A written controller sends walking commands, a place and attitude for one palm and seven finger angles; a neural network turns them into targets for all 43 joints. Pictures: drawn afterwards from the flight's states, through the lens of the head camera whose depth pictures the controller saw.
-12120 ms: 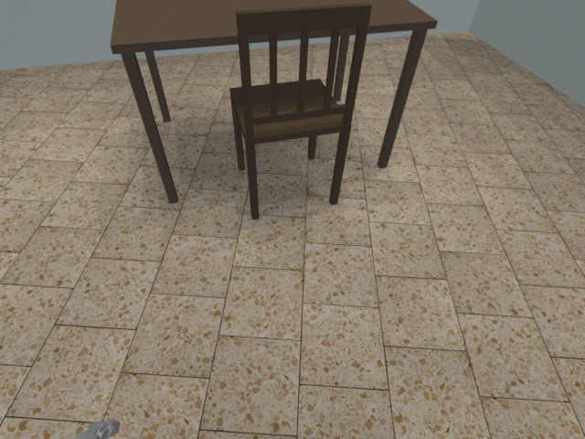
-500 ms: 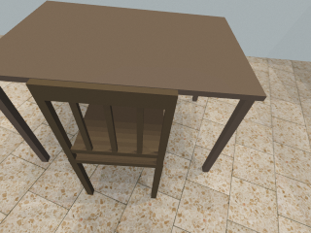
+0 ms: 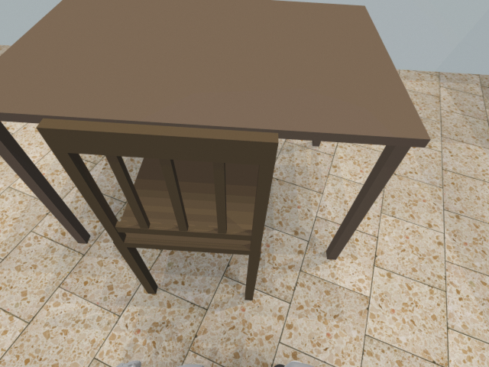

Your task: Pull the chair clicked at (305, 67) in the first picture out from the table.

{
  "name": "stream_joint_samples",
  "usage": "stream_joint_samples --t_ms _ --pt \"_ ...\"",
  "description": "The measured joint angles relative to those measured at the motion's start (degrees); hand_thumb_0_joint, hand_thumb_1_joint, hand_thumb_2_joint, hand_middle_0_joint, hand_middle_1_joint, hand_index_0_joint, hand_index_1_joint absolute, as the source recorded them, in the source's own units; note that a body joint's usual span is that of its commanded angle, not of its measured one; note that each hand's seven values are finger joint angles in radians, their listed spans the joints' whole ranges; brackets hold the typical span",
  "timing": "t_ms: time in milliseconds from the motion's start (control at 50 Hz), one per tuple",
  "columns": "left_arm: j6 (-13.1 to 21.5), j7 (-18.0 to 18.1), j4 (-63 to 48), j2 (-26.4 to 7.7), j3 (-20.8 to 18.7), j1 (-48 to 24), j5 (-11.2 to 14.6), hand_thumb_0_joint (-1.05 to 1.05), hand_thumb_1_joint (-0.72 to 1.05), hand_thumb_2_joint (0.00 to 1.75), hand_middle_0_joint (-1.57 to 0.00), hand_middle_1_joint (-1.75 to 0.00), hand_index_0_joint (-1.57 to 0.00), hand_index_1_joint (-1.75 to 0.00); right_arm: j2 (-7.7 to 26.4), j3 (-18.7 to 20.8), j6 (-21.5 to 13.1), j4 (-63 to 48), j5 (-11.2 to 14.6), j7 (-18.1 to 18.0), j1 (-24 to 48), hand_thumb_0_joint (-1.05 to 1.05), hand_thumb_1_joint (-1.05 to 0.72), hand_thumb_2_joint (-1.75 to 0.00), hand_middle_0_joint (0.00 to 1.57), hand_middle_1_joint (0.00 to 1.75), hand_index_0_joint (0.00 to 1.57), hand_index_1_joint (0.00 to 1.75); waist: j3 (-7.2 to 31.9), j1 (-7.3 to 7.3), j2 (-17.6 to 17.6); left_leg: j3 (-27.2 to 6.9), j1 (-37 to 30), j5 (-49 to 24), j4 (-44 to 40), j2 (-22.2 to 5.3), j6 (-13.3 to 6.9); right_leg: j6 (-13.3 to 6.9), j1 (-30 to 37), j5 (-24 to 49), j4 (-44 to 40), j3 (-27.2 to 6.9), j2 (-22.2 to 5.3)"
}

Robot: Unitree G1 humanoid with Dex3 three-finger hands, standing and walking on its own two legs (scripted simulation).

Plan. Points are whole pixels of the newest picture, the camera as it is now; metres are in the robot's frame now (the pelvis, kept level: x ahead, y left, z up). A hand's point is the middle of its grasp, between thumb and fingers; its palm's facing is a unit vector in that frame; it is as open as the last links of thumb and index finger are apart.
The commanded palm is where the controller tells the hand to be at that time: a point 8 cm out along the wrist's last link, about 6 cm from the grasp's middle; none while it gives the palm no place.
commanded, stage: come to a stop and stand still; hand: left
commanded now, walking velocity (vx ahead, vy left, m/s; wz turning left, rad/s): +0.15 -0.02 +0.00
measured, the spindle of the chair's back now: (176, 197) +0.46 +0.18 -0.08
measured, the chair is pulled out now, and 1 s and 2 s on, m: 0.00 0.00 0.00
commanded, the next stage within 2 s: none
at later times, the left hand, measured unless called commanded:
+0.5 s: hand out of the picture -0.04 +0.17 -0.16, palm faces -0.02 -0.98 -0.18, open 7.4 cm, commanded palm none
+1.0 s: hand out of the picture +0.00 +0.15 -0.17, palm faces +0.05 -0.98 -0.21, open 7.3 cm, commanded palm none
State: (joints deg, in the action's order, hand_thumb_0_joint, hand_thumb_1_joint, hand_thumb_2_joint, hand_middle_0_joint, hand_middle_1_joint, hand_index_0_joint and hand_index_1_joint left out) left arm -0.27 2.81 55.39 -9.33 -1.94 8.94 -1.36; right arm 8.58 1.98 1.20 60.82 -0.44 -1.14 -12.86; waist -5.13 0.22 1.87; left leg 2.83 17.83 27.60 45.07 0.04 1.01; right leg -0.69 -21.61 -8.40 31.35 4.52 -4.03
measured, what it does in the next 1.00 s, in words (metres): steps on the spot: left foot, then right foot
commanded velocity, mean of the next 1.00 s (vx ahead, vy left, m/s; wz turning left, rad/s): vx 0.04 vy -0.05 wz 0.00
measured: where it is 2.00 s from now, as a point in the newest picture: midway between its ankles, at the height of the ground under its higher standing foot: outside the picture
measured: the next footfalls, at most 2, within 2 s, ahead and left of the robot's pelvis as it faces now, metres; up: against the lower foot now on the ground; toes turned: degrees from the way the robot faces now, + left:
left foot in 0.04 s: -0.01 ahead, +0.09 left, +0.00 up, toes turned +3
right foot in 0.52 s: -0.03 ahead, -0.10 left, +0.00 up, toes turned -3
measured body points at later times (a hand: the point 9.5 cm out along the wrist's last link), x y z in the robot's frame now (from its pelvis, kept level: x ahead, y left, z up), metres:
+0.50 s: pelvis -0.03 +0.00 +0.01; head -0.01 +0.00 +0.46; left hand -0.04 +0.22 -0.15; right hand -0.09 -0.19 -0.15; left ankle -0.01 +0.11 -0.73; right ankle -0.07 -0.10 -0.72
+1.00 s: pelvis -0.02 -0.02 +0.00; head -0.02 -0.02 +0.45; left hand +0.00 +0.21 -0.15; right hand +0.06 -0.26 -0.14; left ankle -0.05 +0.09 -0.73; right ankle -0.07 -0.10 -0.73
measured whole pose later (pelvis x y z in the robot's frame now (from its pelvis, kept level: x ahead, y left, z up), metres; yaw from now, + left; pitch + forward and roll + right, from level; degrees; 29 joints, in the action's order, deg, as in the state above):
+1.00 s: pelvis -0.02 -0.02 +0.00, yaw -1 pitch +0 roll -1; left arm 1.0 3.2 57.7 -9.3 -0.7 17.0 -0.9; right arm 9.4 1.4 -0.4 58.5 -0.9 -2.3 -8.4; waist -0.3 -0.7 0.1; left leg 2.9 12.4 19.5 31.9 -1.4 -0.5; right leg -3.2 -9.1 -19.5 28.5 3.9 3.1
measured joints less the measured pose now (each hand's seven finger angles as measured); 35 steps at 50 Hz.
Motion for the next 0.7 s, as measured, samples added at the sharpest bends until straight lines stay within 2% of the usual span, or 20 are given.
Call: stream_joint_samples --t_ms 40,60,120,220,300,360,440,500,540,580,660,700 --pt "-0.71 -0.21 -0.18 -0.36 -0.18 0.74 0.03 0.00 0.93 0.89 -0.20 -0.30 -0.21 -0.30 0.09 -0.10 -0.51 -0.86 -0.15 0.25 -0.09 0.01 -0.91 -0.90 0.20 0.29 0.20 0.29 1.25 -0.24 0.69 0.62 -2.77 -4.71 -8.01 -0.25 -0.18 0.61 -0.90 0.33 0.75 -0.49 0.06" --pt "-1.15 -0.30 0.02 -0.65 -0.31 1.05 0.17 0.00 0.93 0.89 -0.20 -0.30 -0.21 -0.30 -0.11 -0.16 -0.85 -1.01 -0.30 0.25 -0.22 0.01 -0.91 -0.90 0.20 0.29 0.20 0.29 1.63 -0.25 1.42 1.07 -3.61 -8.75 -10.40 0.08 -1.03 0.89 -1.39 -0.52 1.91 -0.93 -0.20" --pt "-2.49 -0.43 1.27 -1.27 -0.95 2.79 0.44 0.00 0.93 0.89 -0.20 -0.30 -0.21 -0.30 -1.15 -0.70 -1.10 -1.15 -1.17 0.21 -2.12 0.00 -0.91 -0.90 0.20 0.29 0.20 0.29 3.71 -0.12 2.37 1.84 -4.79 -10.42 -12.14 0.51 -3.24 0.98 -2.36 -10.02 7.80 -3.27 0.99" --pt "-1.84 -1.65 2.47 -1.33 -1.24 6.70 -0.19 0.00 0.92 0.89 -0.20 -0.30 -0.20 -0.30 -2.29 -1.61 -1.21 0.46 -1.30 0.00 -5.77 0.01 -0.91 -0.90 0.20 0.29 0.20 0.29 7.10 -0.28 1.04 0.67 -6.37 -14.46 -19.74 0.53 -4.12 0.84 -3.04 -9.37 22.55 -4.11 3.47" --pt "-1.51 -1.82 3.98 -1.27 -1.28 9.66 -0.18 0.00 0.92 0.89 -0.19 -0.30 -0.20 -0.30 -3.18 -1.86 -2.07 0.75 -1.31 -0.37 -7.04 0.01 -0.91 -0.89 0.20 0.29 0.20 0.29 7.26 0.09 1.13 1.13 -5.99 -16.86 -23.19 0.96 -4.16 1.13 -1.87 -9.76 26.03 -3.68 3.58" --pt "-1.91 -1.87 5.31 -0.82 -0.95 10.74 -0.13 0.01 0.91 0.89 -0.19 -0.30 -0.20 -0.30 -3.58 -1.96 -2.61 0.88 -1.48 -0.64 -7.50 0.01 -0.91 -0.89 0.20 0.29 0.20 0.29 6.36 0.96 0.98 1.66 -5.25 -17.86 -24.26 0.97 -4.03 1.33 -0.19 -12.41 22.39 -3.21 3.11" --pt "-1.98 -1.79 6.38 0.33 -0.16 10.21 0.37 0.01 0.91 0.89 -0.19 -0.30 -0.20 -0.30 -3.47 -1.93 -2.42 1.92 -1.55 -0.77 -7.92 0.01 -0.90 -0.89 0.21 0.29 0.20 0.29 4.76 2.15 0.05 1.73 -3.97 -18.28 -23.76 0.52 -3.37 1.08 3.85 -16.43 10.86 -2.92 2.81" --pt "-1.01 -1.65 5.90 0.87 1.01 9.71 0.63 0.01 0.91 0.89 -0.19 -0.30 -0.20 -0.30 -3.13 -1.67 -1.29 2.71 -1.36 -0.45 -8.56 0.01 -0.90 -0.89 0.21 0.30 0.20 0.29 4.30 2.11 -0.06 2.03 -2.44 -17.35 -21.24 0.58 -2.41 0.25 7.86 -12.87 0.82 -3.01 2.50" --pt "-0.54 -1.46 4.28 1.05 1.72 9.58 0.29 0.01 0.91 0.89 -0.19 -0.30 -0.20 -0.30 -2.42 -1.03 -0.26 2.19 -1.26 0.01 -8.21 0.01 -0.90 -0.89 0.21 0.30 0.20 0.29 3.92 1.46 -0.69 2.40 0.36 -15.38 -16.90 -0.17 -1.50 -0.83 7.10 -10.64 0.16 -3.34 3.17" --pt "-0.31 -0.94 3.56 1.67 2.20 9.35 0.00 0.01 0.92 0.89 -0.20 -0.30 -0.20 -0.30 -1.11 -0.34 0.33 1.69 -1.08 0.20 -7.27 0.01 -0.90 -0.89 0.21 0.30 0.20 0.29 3.26 1.83 -3.00 0.47 2.22 -13.45 -13.22 -1.29 -0.96 -1.67 6.72 -10.99 1.08 -2.14 4.77" --pt "0.60 -0.12 2.67 1.96 1.98 10.01 0.43 0.01 0.92 0.89 -0.20 -0.30 -0.20 -0.30 0.36 0.31 0.49 0.46 -1.28 0.30 -6.13 0.01 -0.90 -0.89 0.20 0.29 0.20 0.29 4.25 2.35 -4.67 -2.12 4.17 -10.94 -4.15 -1.96 -1.35 -2.87 7.74 -11.42 -0.39 -0.14 7.17" --pt "0.91 0.33 2.34 1.92 1.62 9.70 0.26 0.01 0.92 0.89 -0.20 -0.30 -0.20 -0.30 0.66 0.45 0.13 -0.11 -1.08 0.04 -5.32 0.01 -0.90 -0.89 0.20 0.29 0.20 0.29 4.47 2.00 -4.54 -2.12 3.66 -9.44 -2.49 -2.33 -1.46 -3.41 8.48 -11.36 -1.08 0.51 8.03"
